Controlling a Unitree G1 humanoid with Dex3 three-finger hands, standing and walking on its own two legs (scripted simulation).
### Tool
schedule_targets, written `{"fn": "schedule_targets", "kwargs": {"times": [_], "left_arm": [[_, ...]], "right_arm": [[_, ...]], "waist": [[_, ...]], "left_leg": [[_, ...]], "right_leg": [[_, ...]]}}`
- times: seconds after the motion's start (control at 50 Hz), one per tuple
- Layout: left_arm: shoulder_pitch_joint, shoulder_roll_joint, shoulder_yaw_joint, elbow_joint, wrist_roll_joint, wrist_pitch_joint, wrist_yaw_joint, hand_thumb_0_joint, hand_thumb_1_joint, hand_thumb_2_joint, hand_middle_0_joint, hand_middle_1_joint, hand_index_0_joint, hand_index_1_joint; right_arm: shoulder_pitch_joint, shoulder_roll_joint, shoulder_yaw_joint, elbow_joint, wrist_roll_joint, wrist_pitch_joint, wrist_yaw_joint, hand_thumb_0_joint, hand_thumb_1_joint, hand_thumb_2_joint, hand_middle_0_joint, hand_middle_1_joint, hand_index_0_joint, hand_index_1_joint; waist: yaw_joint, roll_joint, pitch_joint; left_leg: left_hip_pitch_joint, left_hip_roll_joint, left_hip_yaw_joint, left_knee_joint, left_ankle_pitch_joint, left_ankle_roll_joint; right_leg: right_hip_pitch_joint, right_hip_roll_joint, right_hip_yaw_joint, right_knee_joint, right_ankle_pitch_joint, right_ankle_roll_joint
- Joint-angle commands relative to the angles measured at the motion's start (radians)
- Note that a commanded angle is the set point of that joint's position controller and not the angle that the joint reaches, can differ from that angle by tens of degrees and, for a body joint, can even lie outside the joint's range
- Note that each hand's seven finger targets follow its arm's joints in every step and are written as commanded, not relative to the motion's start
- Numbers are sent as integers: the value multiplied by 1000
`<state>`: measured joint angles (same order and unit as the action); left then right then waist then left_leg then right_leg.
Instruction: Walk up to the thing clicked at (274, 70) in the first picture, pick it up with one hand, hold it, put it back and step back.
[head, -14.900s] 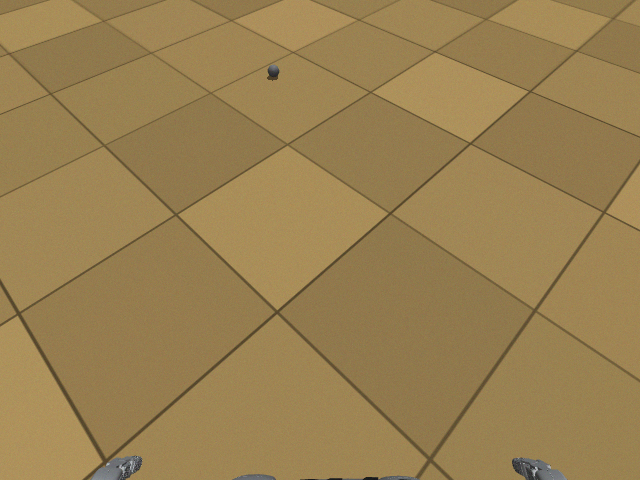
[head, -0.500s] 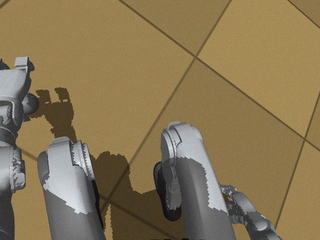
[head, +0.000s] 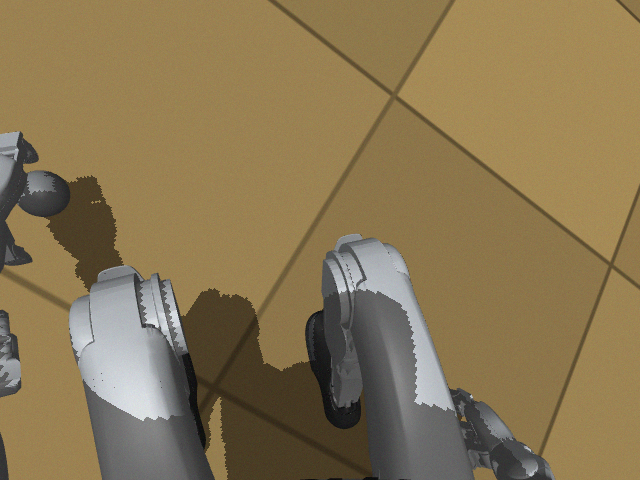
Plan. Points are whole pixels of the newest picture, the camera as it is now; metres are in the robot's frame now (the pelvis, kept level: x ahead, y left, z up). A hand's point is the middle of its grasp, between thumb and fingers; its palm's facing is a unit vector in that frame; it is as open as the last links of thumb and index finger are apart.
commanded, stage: rest palm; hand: left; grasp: from above
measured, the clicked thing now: (42, 193) +0.44 +0.33 -0.29
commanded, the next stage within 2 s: close in 1.48 s
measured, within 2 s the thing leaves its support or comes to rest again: neither
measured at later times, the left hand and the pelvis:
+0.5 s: hand (44, 195) +0.43 +0.31 -0.24, palm faces -0.46 -0.13 -0.88, open 14.1 cm; pelvis +0.00 +0.00 -0.02, yaw -3 degrees
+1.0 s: hand (46, 202) +0.43 +0.31 -0.26, palm faces -0.44 -0.14 -0.88, open 14.1 cm; pelvis +0.00 +0.01 -0.02, yaw -4 degrees
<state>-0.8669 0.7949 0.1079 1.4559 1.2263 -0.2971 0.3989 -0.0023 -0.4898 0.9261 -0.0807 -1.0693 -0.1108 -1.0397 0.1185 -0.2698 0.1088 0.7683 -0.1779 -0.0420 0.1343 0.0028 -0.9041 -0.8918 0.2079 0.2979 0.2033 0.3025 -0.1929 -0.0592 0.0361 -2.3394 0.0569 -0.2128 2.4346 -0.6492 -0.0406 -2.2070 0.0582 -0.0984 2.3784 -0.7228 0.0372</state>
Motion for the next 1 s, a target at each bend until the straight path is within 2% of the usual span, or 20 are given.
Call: {"fn": "schedule_targets", "kwargs": {"times": [0.0, 0.06, 0.16, 0.26, 0.28, 0.32, 0.38, 0.4, 0.44, 0.5, 0.56, 0.58, 0.64, 0.68, 0.7, 0.8, 0.84, 0.86, 0.9, 0.98], "left_arm": [[-337, 233, 36, -149, 43, -45, 151, 0, -528, 957, -61, -1022, -77, -1004], [-364, 189, 12, -102, 68, -4, 193, 0, -540, 988, -62, -995, -60, -996], [-360, 219, 25, 61, 83, 70, 236, 0, -520, 979, -62, -997, -63, -994], [-384, 234, 10, 100, 60, 111, 225, 0, -501, 953, -60, -1016, -71, -1002], [-368, 267, 40, 69, 49, 112, 228, 0, -503, 950, -59, -1019, -72, -1004], [-324, 275, 52, 111, 37, 121, 224, 0, -498, 936, -59, -1023, -74, -1004], [-308, 288, 52, 99, 16, 116, 212, 0, -508, 941, -56, -1021, -70, -1005], [-320, 273, 28, 107, 11, 114, 208, 0, -506, 936, -57, -1024, -72, -1006], [-304, 342, 78, 94, 4, 105, 209, 0, -513, 944, -59, -1019, -71, -1004], [-296, 322, 71, 48, -8, 84, 209, 0, -522, 956, -60, -998, -67, -989], [-272, 341, 94, 69, -6, 71, 216, 0, -529, 963, -59, -991, -62, -985], [-286, 324, 66, 91, -1, 68, 211, 0, -535, 967, -61, -992, -62, -989], [-277, 353, 87, 91, 0, 51, 219, 0, -545, 983, -63, -973, -56, -977], [-278, 323, 71, 67, 1, 42, 223, 0, -543, 988, -62, -973, -55, -977], [-260, 352, 93, 83, 7, 41, 231, 0, -533, 982, -64, -979, -60, -980], [-306, 316, 45, 107, 21, 35, 248, 0, -522, 973, -67, -977, -64, -978], [-289, 355, 75, 100, 23, 33, 268, 0, -523, 974, -67, -976, -64, -977], [-277, 331, 66, 86, 27, 35, 274, 0, -516, 961, -63, -978, -64, -975], [-285, 315, 38, 142, 44, 46, 279, 0, -506, 952, -63, -994, -68, -986], [-302, 325, 49, 119, 32, 58, 303, 0, -500, 938, -66, -994, -73, -984]], "right_arm": [[165, -259, -92, -2, -23, -21, -13, 0, -896, -894, 200, 300, 200, 300], [160, -265, -93, 6, -35, -36, -1, 0, -893, -899, 200, 300, 200, 300], [141, -273, -66, 10, -55, -53, 12, 0, -890, -897, 200, 300, 200, 300], [107, -272, -37, -8, -70, -86, 32, 0, -889, -897, 200, 300, 200, 300], [99, -276, -35, -10, -65, -88, 29, 0, -891, -897, 200, 300, 200, 300], [101, -275, -25, -20, -73, -98, 35, 0, -893, -898, 200, 300, 200, 300], [79, -270, -12, -33, -70, -103, 38, 0, -893, -898, 200, 300, 200, 300], [81, -260, -1, -30, -73, -107, 43, 0, -895, -899, 200, 300, 200, 300], [101, -286, -3, -29, -72, -111, 45, 0, -895, -899, 200, 300, 200, 300], [97, -282, 10, -35, -77, -113, 46, 0, -893, -898, 200, 300, 200, 300], [110, -294, 8, -24, -82, -113, 49, 0, -890, -898, 200, 300, 200, 300], [110, -288, 15, -30, -85, -118, 53, 0, -893, -899, 200, 300, 200, 300], [118, -301, 16, -21, -88, -123, 56, 0, -891, -899, 200, 300, 200, 300], [113, -298, 21, -25, -94, -128, 60, 0, -889, -898, 200, 300, 200, 300], [122, -306, 17, -8, -96, -127, 61, 0, -889, -898, 200, 300, 200, 300], [108, -312, 21, -13, -106, -141, 74, 0, -888, -898, 200, 300, 200, 300], [100, -325, 22, -12, -104, -144, 74, 0, -888, -899, 200, 300, 200, 300], [92, -317, 25, -20, -105, -147, 77, 0, -887, -898, 200, 300, 200, 300], [84, -321, 24, -12, -113, -153, 86, 0, -888, -899, 200, 301, 200, 300], [74, -325, 32, -16, -115, -166, 93, 0, -889, -900, 200, 301, 200, 301]], "waist": [[-50, 396, -693], [-76, 430, -695], [-80, 397, -626], [-105, 368, -607], [-74, 386, -659], [-84, 361, -643], [-75, 367, -653], [-87, 364, -627], [-90, 324, -622], [-85, 349, -669], [-92, 347, -638], [-106, 348, -604], [-109, 340, -601], [-103, 353, -631], [-104, 361, -633], [-130, 370, -560], [-113, 377, -572], [-101, 395, -587], [-128, 387, -549], [-116, 403, -562]], "left_leg": [[577, -8, 116, -196, 127, 41], [622, -7, 110, -202, 135, 35], [538, -9, 114, -190, 103, 41], [498, -6, 116, -155, 111, 54], [521, -6, 118, -161, 135, 52], [500, -3, 118, -144, 148, 57], [488, 2, 111, -140, 143, 59], [466, 1, 113, -133, 139, 62], [439, 1, 109, -121, 136, 68], [477, 4, 101, -125, 161, 62], [464, 7, 91, -125, 149, 61], [447, 7, 91, -114, 135, 62], [451, 8, 85, -111, 130, 60], [472, 10, 84, -106, 161, 57], [479, 11, 82, -107, 167, 57], [463, 11, 76, -107, 121, 52], [464, 11, 73, -118, 120, 50], [484, 10, 77, -126, 139, 46], [478, 15, 71, -115, 127, 45], [486, 12, 70, -130, 121, 44]], "right_leg": [[218, 26, -109, -230, 219, -66], [169, 24, -127, -207, 226, -69], [166, 28, -129, -206, 220, -66], [210, 36, -123, -205, 245, -56], [241, 37, -121, -207, 263, -56], [263, 41, -122, -205, 279, -50], [278, 48, -120, -203, 277, -53], [286, 48, -113, -201, 279, -52], [305, 48, -116, -205, 281, -46], [332, 52, -127, -200, 300, -47], [325, 56, -136, -200, 292, -47], [312, 54, -131, -194, 285, -47], [313, 53, -141, -192, 279, -47], [338, 58, -139, -196, 311, -44], [343, 58, -142, -192, 316, -45], [287, 58, -157, -187, 274, -47], [299, 60, -160, -190, 265, -50], [309, 61, -161, -185, 282, -51], [269, 63, -172, -170, 274, -50], [284, 64, -173, -186, 266, -51]]}}
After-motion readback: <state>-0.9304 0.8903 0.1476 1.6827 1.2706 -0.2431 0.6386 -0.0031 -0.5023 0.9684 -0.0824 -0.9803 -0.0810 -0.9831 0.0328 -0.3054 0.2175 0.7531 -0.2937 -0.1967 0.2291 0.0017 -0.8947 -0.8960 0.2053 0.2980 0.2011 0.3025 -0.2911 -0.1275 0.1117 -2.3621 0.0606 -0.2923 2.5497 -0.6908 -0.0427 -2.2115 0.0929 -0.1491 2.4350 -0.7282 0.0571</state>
